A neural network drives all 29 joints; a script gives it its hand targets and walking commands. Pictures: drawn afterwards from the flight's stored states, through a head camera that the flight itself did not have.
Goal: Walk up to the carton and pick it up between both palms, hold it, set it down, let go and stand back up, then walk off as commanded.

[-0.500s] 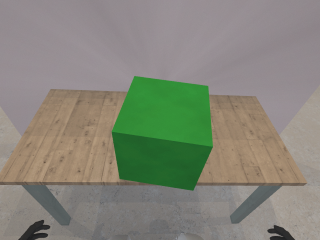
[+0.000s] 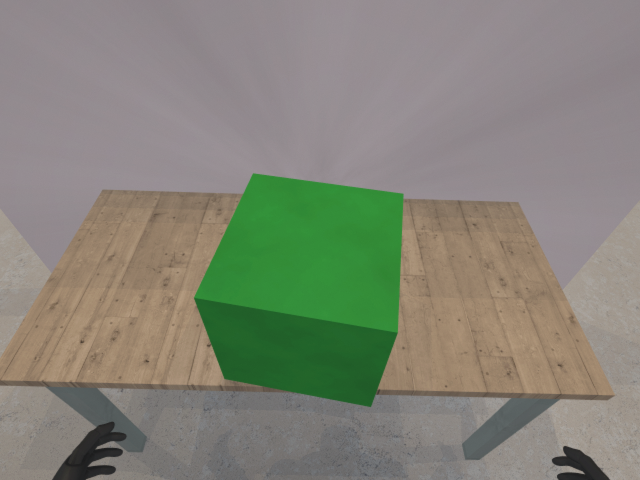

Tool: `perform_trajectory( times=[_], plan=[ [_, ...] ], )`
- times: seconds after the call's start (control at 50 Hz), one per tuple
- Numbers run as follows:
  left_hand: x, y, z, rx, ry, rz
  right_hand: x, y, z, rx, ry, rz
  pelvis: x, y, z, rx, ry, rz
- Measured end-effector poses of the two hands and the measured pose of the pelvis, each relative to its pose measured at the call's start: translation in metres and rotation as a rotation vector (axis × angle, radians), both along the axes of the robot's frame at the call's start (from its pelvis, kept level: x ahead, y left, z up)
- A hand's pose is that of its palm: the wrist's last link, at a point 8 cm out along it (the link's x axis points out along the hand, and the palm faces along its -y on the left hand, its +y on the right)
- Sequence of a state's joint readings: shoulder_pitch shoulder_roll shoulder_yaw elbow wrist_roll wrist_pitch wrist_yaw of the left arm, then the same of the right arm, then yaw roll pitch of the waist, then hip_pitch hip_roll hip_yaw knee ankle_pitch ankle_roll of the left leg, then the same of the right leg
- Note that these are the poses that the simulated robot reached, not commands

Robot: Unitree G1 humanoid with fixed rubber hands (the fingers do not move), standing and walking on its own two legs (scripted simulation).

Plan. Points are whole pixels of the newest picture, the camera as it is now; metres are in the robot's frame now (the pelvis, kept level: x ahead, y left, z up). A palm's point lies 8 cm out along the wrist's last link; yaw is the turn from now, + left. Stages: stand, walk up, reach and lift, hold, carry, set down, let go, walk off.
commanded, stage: walk up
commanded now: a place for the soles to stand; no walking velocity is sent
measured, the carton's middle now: (311, 289) +0.42 +0.02 -0.05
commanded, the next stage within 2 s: stand in 0.64 s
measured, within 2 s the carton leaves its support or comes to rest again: neither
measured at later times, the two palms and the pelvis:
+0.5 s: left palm out of the picture +0.10 +0.32 -0.08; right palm out of the picture +0.08 -0.30 -0.07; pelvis -0.01 +0.01 +0.02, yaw +2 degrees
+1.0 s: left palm out of the picture +0.06 +0.34 -0.09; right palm out of the picture +0.13 -0.26 -0.07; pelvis +0.00 +0.03 +0.03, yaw +3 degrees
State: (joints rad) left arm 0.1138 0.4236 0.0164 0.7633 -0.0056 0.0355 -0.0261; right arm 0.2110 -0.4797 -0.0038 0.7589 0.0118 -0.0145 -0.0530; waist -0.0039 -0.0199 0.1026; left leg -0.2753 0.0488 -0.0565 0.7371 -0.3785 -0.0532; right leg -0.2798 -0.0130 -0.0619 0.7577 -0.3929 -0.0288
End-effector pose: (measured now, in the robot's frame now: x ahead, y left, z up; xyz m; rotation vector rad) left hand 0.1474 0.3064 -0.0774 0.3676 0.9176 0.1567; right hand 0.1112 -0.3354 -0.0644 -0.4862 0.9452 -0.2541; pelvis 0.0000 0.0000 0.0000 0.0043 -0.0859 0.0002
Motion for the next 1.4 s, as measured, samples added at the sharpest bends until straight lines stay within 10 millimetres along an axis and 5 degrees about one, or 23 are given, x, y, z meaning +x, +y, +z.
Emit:
perform_trajectory(
  times=[0.34, 0.78, 1.04, 1.4],
  plan=[
    [-0.033, 0.01, -0.001, -0.043, 0.091, 0.09, -0.034, 0.02, -0.009, 0.056, 0.121, -0.043, -0.009, 0.006, 0.016, -0.016, 0.0, 0.026],
    [-0.064, 0.03, -0.002, -0.054, 0.162, 0.176, 0.005, 0.069, -0.008, 0.152, 0.157, -0.025, -0.003, 0.026, 0.032, -0.014, 0.021, 0.048],
    [-0.089, 0.032, -0.009, -0.061, 0.238, 0.226, 0.022, 0.074, -0.007, 0.147, 0.165, -0.018, 0.006, 0.031, 0.034, -0.014, 0.034, 0.055],
    [-0.077, 0.034, -0.008, -0.055, 0.234, 0.232, 0.022, 0.078, -0.011, 0.147, 0.194, -0.032, 0.017, 0.034, 0.034, -0.012, 0.036, 0.061]
  ],
)
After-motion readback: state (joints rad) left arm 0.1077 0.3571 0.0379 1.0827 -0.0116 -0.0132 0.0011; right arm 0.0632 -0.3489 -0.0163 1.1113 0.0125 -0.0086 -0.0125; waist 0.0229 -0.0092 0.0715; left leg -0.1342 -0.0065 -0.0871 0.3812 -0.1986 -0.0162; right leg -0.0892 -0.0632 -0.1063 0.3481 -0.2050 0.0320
